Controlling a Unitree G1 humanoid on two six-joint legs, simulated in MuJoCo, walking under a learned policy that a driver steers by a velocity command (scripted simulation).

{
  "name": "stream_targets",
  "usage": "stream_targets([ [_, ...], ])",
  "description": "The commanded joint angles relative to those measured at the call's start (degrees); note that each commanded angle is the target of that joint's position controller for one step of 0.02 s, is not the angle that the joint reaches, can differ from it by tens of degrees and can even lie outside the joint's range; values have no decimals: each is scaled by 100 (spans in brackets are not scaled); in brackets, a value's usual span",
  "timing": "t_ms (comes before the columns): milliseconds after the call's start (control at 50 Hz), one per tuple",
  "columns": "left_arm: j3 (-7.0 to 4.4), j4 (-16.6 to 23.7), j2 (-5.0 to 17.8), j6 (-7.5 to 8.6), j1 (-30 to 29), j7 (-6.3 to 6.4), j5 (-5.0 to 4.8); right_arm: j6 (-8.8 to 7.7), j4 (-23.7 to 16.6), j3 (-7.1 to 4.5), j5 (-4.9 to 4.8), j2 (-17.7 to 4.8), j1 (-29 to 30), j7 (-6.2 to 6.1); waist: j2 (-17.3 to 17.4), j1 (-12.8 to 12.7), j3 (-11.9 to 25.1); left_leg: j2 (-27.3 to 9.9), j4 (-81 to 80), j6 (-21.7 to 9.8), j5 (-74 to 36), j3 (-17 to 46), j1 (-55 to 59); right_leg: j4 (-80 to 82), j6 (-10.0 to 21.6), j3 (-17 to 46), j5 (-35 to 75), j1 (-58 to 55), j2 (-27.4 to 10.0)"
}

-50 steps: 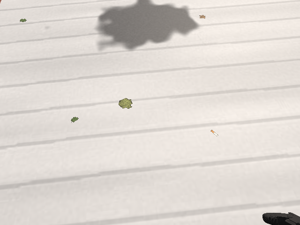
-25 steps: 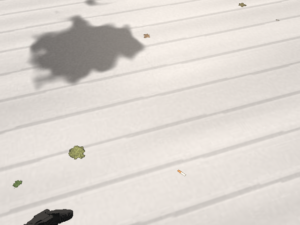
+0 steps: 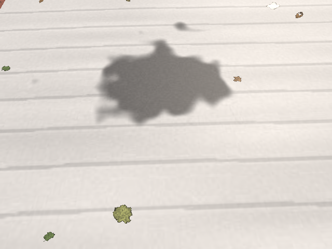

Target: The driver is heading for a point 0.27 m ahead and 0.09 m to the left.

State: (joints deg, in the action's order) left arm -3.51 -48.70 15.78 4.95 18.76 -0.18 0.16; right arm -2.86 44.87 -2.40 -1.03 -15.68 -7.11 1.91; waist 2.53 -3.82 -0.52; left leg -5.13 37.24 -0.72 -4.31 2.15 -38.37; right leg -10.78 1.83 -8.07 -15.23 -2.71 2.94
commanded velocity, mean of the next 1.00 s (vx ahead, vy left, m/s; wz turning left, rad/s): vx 0.15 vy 0.00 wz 0.13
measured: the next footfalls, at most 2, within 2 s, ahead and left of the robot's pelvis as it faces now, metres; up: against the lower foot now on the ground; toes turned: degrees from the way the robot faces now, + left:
left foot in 0.12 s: +0.25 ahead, +0.13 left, +0.00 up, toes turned +6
right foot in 0.54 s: +0.34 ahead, -0.09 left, +0.00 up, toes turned +7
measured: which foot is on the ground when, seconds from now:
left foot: up 0.00-0.10, down 0.12-1.00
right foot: down 0.00-0.14, up 0.16-0.52, down 0.54-1.00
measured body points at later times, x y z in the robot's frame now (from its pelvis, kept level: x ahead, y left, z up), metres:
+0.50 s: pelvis +0.21 +0.04 +0.00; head +0.24 +0.05 +0.45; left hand +0.30 +0.32 -0.12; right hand +0.37 -0.20 -0.12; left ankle +0.21 +0.13 -0.74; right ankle +0.31 -0.11 -0.72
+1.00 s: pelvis +0.27 +0.02 +0.00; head +0.28 +0.02 +0.45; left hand +0.35 +0.29 -0.14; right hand +0.36 -0.24 -0.14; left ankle +0.21 +0.13 -0.74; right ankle +0.30 -0.10 -0.74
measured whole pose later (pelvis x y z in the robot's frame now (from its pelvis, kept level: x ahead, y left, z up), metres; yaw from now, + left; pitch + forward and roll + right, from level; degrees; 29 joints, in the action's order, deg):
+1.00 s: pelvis +0.27 +0.02 +0.00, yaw +7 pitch -1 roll +0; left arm -2.6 -57.0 13.2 0.2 5.7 1.4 0.0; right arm 1.0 57.6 -2.2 0.3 -14.2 -10.8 -1.7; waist -0.2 0.5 -2.3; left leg 0.5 27.4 -0.2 19.0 0.4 -7.2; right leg -29.1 0.0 0.1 -13.4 14.5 -0.4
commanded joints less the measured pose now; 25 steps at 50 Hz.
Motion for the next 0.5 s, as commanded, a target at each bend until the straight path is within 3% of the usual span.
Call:
stream_targets([
  [20, -248, 140, 964, -50, 83, 55, -67, -81, -679, -49, -3, -321, 775, 108, -461, -72, -429, 53, -292, -173, 355, -156, -229, 90, 706, 295, 2335, -174, -1839],
  [40, -265, 127, 1009, -102, 56, 75, -85, -79, -746, -66, 0, -361, 780, 145, -515, -20, -398, 128, -337, -254, 665, -275, -169, -140, 644, 227, 2874, -348, -1884],
  [80, -297, 157, 1146, -209, -74, 146, -92, -67, -760, -174, 47, -548, 371, 176, -721, 286, -52, 514, -362, -449, 1274, -636, 645, -1100, 479, 65, 5063, -430, -1832],
  [100, -274, 173, 1126, -277, -144, 189, -83, -79, -581, -310, 75, -757, -412, 156, -659, 727, 382, 788, -676, -587, 977, -747, 1689, -2159, 310, -80, 5686, -216, -1633],
  [120, -218, 238, 1042, -261, -66, 227, -43, -79, -422, -468, 95, -1139, -1168, 69, -365, 1063, 900, 531, -817, -811, -272, -211, 3258, -3503, 33, -165, 4815, 750, -1359],
  [140, 40, 494, 347, -115, 521, 129, 152, -69, -407, -569, 192, -1798, -1485, -21, 1055, 707, 1793, -1240, -571, -1936, -1971, 2453, 5849, -5950, -431, -131, 240, 3382, -371],
  [160, 39, 224, 590, 49, 606, 28, 81, -46, -456, -444, 138, -1389, -1684, -46, 684, 914, 2931, -1870, -1045, -2439, -2834, 3732, 6307, -6902, -466, 1111, -2317, 3740, -12],
  [180, -84, 285, 938, 85, 109, -28, -188, -24, -458, -350, 158, -1146, -1442, -40, 319, 1003, 2375, -1596, -1020, -2129, -3249, 2615, 5792, -6996, -383, 1403, -2064, 3987, -401],
  [200, -39, 412, 828, 92, -274, -3, -215, -27, -466, -306, 90, -952, -1059, -52, 113, 860, 1551, -1299, -1086, -1825, -3090, 1847, 4959, -6550, -337, 1217, -1731, 4196, -667],
  [220, -51, 387, 779, 54, -480, 60, -118, -20, -481, -248, 64, -753, -698, -68, -172, 699, 984, -1042, -1328, -1600, -2714, 1438, 4100, -6074, -356, 1108, -1420, 4129, -823],
  [240, -91, 363, 800, -46, -438, 108, -81, -9, -508, -194, 102, -625, -449, -77, -88, 465, 740, -859, -1589, -1495, -2530, 1135, 3336, -5769, -373, 1096, -1191, 3669, -939],
  [280, -76, 247, 595, -248, -63, 168, -45, -37, -513, -209, 207, -667, -172, -57, 99, 171, 709, -710, -1907, -1519, -2689, 749, 2462, -5414, -491, 1028, -768, 2909, -890],
  [320, -58, 214, 482, -320, 21, 228, -6, -79, -438, -214, 225, -692, -28, -78, 184, 61, 727, -606, -2002, -1504, -2860, 418, 2251, -4763, -573, 1012, -364, 2743, -857],
  [380, -17, 239, 386, -338, -321, 234, 21, -22, -290, -198, 201, -674, 16, -156, 283, 182, 805, -451, -2013, -1316, -2378, 144, 2350, -3684, -581, 1006, 458, 2525, -855],
  [440, -39, 275, 470, -371, -683, 209, -13, 51, -94, -168, 223, -662, -98, -177, 280, 351, 710, -514, -2068, -1250, -1371, 283, 2459, -2987, -556, 1039, 791, 2330, -800],
  [500, -70, 266, 502, -370, -761, 182, 24, 101, 64, -106, 177, -557, -39, -166, 282, 289, 523, -542, -1839, -1113, -461, 496, 2468, -2182, -409, 1011, 750, 1966, -700],
])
